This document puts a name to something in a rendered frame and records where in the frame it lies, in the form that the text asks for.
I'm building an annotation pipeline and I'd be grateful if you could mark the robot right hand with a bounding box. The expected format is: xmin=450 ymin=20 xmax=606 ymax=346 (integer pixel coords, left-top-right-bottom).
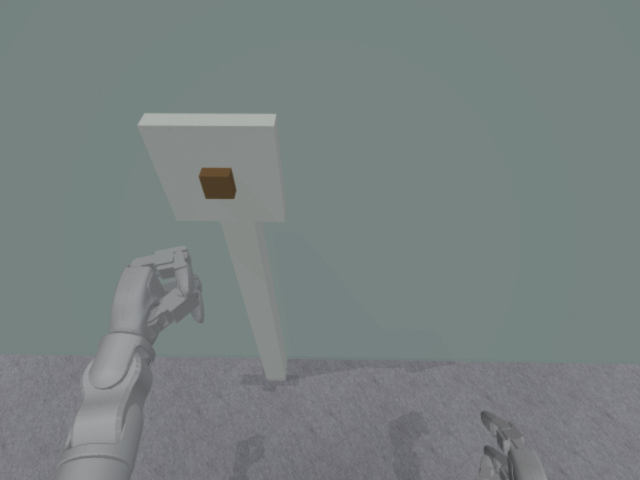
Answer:
xmin=474 ymin=411 xmax=549 ymax=480

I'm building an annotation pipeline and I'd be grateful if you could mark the panel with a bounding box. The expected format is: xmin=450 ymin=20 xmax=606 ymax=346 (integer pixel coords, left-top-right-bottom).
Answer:
xmin=137 ymin=113 xmax=287 ymax=381

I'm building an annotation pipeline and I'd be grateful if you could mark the left robot forearm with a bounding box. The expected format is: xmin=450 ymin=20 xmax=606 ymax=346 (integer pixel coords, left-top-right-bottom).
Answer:
xmin=53 ymin=332 xmax=156 ymax=480

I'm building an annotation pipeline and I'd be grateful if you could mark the button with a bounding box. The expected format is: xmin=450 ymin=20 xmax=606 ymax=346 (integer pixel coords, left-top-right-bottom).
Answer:
xmin=199 ymin=168 xmax=236 ymax=199

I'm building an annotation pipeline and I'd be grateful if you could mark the robot left hand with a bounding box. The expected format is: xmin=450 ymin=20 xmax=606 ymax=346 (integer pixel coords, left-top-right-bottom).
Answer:
xmin=109 ymin=246 xmax=204 ymax=346

